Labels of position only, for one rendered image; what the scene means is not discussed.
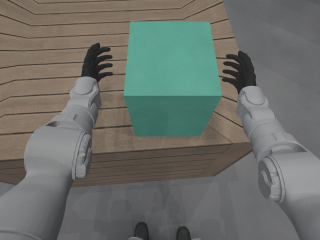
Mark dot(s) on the pedestal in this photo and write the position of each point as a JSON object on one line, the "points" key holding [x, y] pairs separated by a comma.
{"points": [[43, 44]]}

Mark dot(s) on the robot left forearm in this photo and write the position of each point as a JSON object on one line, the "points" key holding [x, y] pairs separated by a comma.
{"points": [[81, 111]]}

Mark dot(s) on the carton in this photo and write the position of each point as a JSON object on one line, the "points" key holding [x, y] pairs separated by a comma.
{"points": [[172, 83]]}

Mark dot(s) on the robot foot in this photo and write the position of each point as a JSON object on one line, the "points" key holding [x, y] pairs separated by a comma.
{"points": [[141, 231], [183, 233]]}

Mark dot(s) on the robot right upper arm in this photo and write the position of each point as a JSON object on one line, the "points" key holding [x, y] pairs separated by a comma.
{"points": [[292, 180]]}

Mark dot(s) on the robot right forearm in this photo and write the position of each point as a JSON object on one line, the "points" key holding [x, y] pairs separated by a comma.
{"points": [[263, 130]]}

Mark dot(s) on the robot left upper arm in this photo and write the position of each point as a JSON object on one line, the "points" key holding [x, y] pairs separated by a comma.
{"points": [[34, 209]]}

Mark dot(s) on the robot left hand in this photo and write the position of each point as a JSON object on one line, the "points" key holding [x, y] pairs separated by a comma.
{"points": [[91, 68]]}

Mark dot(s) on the robot right hand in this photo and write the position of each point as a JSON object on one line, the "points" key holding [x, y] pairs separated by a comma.
{"points": [[245, 75]]}

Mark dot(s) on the right robot foot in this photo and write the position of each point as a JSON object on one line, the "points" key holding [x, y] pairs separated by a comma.
{"points": [[183, 233]]}

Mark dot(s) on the left robot foot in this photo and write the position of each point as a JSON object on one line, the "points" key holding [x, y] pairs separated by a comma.
{"points": [[141, 231]]}

